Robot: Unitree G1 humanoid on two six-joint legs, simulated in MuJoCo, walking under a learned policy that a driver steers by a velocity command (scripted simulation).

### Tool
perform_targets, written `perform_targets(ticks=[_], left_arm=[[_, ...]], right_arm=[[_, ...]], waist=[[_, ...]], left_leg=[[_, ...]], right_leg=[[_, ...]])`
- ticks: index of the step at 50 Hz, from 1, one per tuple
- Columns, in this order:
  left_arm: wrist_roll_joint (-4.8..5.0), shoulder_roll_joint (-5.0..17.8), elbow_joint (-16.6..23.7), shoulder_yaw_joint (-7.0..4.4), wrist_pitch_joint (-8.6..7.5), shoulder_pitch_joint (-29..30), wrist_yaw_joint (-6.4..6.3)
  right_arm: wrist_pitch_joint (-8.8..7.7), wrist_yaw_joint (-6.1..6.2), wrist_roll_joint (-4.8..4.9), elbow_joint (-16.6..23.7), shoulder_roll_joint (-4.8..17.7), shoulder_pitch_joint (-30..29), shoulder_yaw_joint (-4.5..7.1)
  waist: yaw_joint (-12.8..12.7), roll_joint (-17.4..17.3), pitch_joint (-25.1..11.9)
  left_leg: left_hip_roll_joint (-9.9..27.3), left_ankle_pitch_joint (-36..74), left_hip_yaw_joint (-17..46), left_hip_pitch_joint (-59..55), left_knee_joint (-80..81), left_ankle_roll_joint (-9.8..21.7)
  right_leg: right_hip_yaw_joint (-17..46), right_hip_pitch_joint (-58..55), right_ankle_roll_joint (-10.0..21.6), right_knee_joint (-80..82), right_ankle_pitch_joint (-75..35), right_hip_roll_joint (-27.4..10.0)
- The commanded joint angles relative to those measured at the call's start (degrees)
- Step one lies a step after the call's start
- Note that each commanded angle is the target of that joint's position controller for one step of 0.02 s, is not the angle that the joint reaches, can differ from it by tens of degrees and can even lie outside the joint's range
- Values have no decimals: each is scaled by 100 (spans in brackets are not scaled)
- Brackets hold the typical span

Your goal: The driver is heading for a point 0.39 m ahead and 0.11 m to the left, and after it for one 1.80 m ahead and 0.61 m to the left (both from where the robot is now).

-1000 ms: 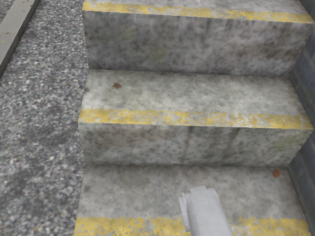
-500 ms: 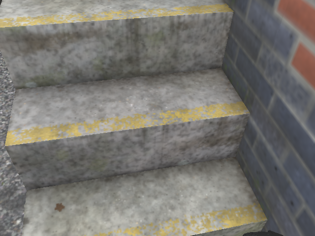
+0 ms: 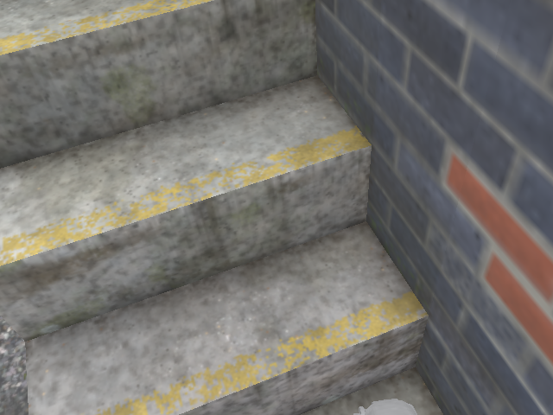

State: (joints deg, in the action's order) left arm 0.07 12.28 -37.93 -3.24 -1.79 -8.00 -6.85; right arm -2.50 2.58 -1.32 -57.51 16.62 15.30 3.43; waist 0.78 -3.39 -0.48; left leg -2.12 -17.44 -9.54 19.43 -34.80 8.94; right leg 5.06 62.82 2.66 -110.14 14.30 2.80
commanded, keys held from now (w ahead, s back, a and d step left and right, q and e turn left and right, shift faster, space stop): w+q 0.88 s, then w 0.12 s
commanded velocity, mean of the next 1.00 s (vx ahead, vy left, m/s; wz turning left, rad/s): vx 0.44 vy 0.14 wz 0.42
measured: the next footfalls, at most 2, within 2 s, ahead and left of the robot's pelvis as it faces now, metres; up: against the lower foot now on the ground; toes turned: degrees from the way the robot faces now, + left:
right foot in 0.24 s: +0.13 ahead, -0.19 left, +0.00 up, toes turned -3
left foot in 0.60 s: +0.28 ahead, +0.18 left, +0.20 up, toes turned +12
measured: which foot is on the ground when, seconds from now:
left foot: down 0.00-0.22, up 0.24-0.58, down 0.60-1.00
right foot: up 0.00-0.22, down 0.24-0.56, up 0.58-1.00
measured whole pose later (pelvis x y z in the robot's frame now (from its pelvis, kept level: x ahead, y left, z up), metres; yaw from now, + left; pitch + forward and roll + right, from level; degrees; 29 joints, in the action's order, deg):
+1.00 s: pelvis +0.23 +0.07 +0.21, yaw +25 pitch +2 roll -4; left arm -2.4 8.5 -33.2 1.7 -1.9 -5.0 1.9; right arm -3.5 -2.5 -2.1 -43.2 14.6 20.9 0.8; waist 6.4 -1.7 -2.9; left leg -5.3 -16.1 11.9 25.3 -40.1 3.8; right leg 2.6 72.5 1.4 -137.2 13.7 4.7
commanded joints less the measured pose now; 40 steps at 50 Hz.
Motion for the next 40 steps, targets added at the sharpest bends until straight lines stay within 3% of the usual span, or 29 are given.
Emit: perform_targets(ticks=[1, 3, 6, 7, 8, 9, 10, 11, 12, 13, 14, 15, 16, 18, 20, 22, 23, 24, 25, 26, 28, 29, 30, 31, 32, 33, 35, 37, 40], left_arm=[[740, -265, 358, 396, -167, 433, -277], [727, -98, 653, 476, -401, 994, -263], [483, -4, 1199, 601, -450, 1249, -269], [496, 288, 1074, 573, -394, 763, -281], [-85, 110, 1059, 468, -311, 391, -19], [-117, 251, 939, 321, -229, -343, 10], [46, 463, 737, 219, -254, -1037, 4], [188, 532, 389, 161, -398, -2026, -31], [-111, 744, -90, 40, -407, -1980, -176], [-423, 1189, -10, -124, -354, -2089, -194], [-499, 1278, 198, -188, -230, -2494, -156], [-536, 1577, 400, -334, -227, -1746, -200], [-461, 1468, 350, -334, -281, -1190, -231], [-150, 966, -260, -172, -504, -1232, -308], [-78, 453, -620, 33, -567, -837, -197], [-111, 879, -738, -7, -565, -500, -103], [45, 1084, -640, -27, -546, 263, -25], [262, 1276, -443, -16, -485, 485, -9], [320, 1845, -443, -144, -579, 120, 94], [338, 1887, -363, -203, -549, -119, 175], [179, 1998, -31, -224, -594, -149, 443], [53, 1646, 114, -202, -634, 34, 540], [-202, 937, 208, -89, -486, 21, 580], [-461, 202, 288, 88, -323, -183, 493], [-512, -249, 873, 214, -214, 636, 347], [-587, -347, 1401, 219, -120, 1262, 268], [-567, -218, 1308, 314, -52, 1040, 263], [-523, 130, 1119, 217, 40, 504, 256], [-396, 86, 904, 214, 148, 530, 214]], right_arm=[[-161, -321, -46, 676, -307, -427, -244], [-128, -323, 27, 791, -219, -225, -244], [-89, -248, 146, 1013, 342, -653, -107], [-26, -178, 24, 1191, 459, -1147, -100], [-69, 126, -58, 1375, 653, -726, 68], [34, 86, 46, 1326, 861, -243, 156], [54, 76, 52, 1416, 704, -510, 205], [92, 10, 142, 1581, 398, -884, 179], [68, -197, 40, 1938, -21, -1329, 147], [-42, -208, 41, 2240, -679, -970, 171], [-93, -261, -107, 2281, -722, -757, 111], [19, -171, -164, 2572, -576, -1149, 117], [187, -218, -269, 2909, -681, -1699, -5], [491, -315, -442, 3326, -523, -2546, -79], [657, -353, -276, 3706, -514, -2366, -132], [864, -298, -29, 3914, -600, -2245, -257], [954, -314, 39, 3684, -836, -1695, -457], [960, -311, 55, 3413, -639, -1365, -408], [1035, -271, 50, 3200, -658, -403, -381], [1000, -288, -105, 2949, -277, -14, -265], [834, -219, 1, 2872, 323, 45, -50], [765, -246, -13, 2850, 397, 305, -12], [710, -343, 64, 2765, 614, -34, 167], [544, -512, -53, 2588, 601, -495, 235], [575, -362, -352, 2646, 843, -394, 301], [506, -301, -305, 2411, 721, -227, 251], [275, -342, -167, 1859, 235, -204, 126], [38, -330, -90, 1803, 27, -474, 86], [-214, -394, 46, 1685, 194, -421, 127]], waist=[[432, -588, 228], [566, -335, 50], [194, -101, 16], [-62, -221, -475], [-258, 736, -559], [-503, 672, -1165], [-863, 245, -1266], [-1429, 99, -1578], [-1224, 914, -808], [-688, 1734, -742], [-1022, 1324, -1941], [-794, 1129, -1783], [-394, 1307, -890], [-238, 1033, -40], [377, 1201, 199], [610, 1293, 407], [849, 1122, 269], [745, 1033, -250], [884, 1730, -1147], [853, 1394, -2151], [706, 750, -3230], [651, 526, -3173], [493, 141, -2340], [138, -234, -1953], [510, -1176, -2552], [414, -1236, -1615], [31, -486, 52], [-401, 19, 474], [-321, 211, 562]], left_leg=[[1818, -664, 2436, -1704, 1527, 1102], [1752, -417, 2410, -2201, 1228, 915], [1377, 1659, 2087, -1420, 1060, 544], [1202, 2935, 1813, -822, 823, 536], [676, 3647, 938, 15, 1229, 352], [241, 5140, 794, -593, 339, 370], [47, 5929, 1076, -686, -683, 193], [-304, 4670, 816, -823, -2401, -152], [-510, 141, 634, 850, -3987, -239], [-1042, -1682, 1463, 4237, -7920, -750], [-1139, -1732, 2079, 5089, -9970, -792], [-1000, -1203, 2057, 6000, -11199, -922], [-605, -1084, 2024, 6844, -11266, -973], [-191, -1356, 2212, 7010, -11418, -672], [108, -1483, 2135, 6065, -10054, -305], [352, -1074, 1404, 4968, -8200, -82], [577, -1045, 733, 3122, -5880, 129], [136, -1248, 141, 1409, -5209, 64], [-4, -1644, 22, 569, -5317, 74], [-213, -1687, 344, -8, -4799, 218], [-474, -1238, 1376, -1609, -3538, 145], [-315, -1069, 1913, -2071, -2357, 170], [-337, -1317, 2290, -1549, -947, 342], [139, -980, 3180, -1914, -636, 784], [933, -2440, 4915, -1170, 312, 694], [898, -3574, 5263, -148, 833, 339], [655, -3345, 4601, 1113, 932, 44], [487, -2586, 4091, 1901, 1127, 10], [486, -1857, 3598, 1789, 1098, 142]], right_leg=[[-193, 1616, -423, -1175, 842, 34], [-526, 1809, -582, -623, 680, -412], [-802, 350, -588, 1930, 361, -975], [-822, -1186, -671, 2761, 259, -949], [-699, -3043, -282, 4747, -270, -1024], [-1357, -3858, -330, 5376, 666, -346], [-1208, -4805, -343, 7091, -892, -546], [-1260, -5775, -361, 9801, -3715, -738], [-944, -6687, -267, 10509, -4949, -1042], [638, -8660, 234, 7427, -11388, -2694], [1112, -9112, 820, 7123, -11321, -3278], [1758, -8617, 1247, 7846, -7292, -3407], [1887, -7983, 1229, 8609, -4321, -3712], [813, -7091, 765, 9179, -2588, -3467], [-767, -5880, 163, 9585, -1937, -2823], [-1710, -4935, 44, 10481, -2253, -2235], [-2485, -4053, 3, 11139, -3172, -1843], [-2518, -3960, 285, 10925, -6496, -1694], [-2233, -4759, 647, 10121, -9364, -2194], [-1942, -5481, 611, 8728, -9871, -2073], [-1402, -4516, 567, 6554, -7726, -1671], [-1085, -3795, 407, 5504, -4660, -1533], [-810, -3200, 168, 3434, -1148, -1039], [-64, -1371, -50, -100, -205, -558], [441, -754, 44, -1893, -400, -332], [481, -389, 36, -2397, -449, -343], [289, 94, 89, -2213, -394, -394], [167, -300, -30, -1430, -630, -552], [-242, -236, -89, -789, -1068, -463]])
